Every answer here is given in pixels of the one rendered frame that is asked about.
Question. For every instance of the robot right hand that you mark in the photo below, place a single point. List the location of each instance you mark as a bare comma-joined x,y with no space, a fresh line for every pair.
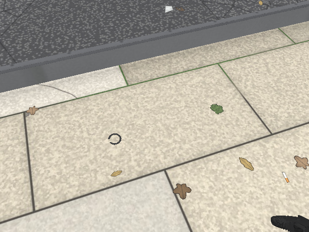
290,223

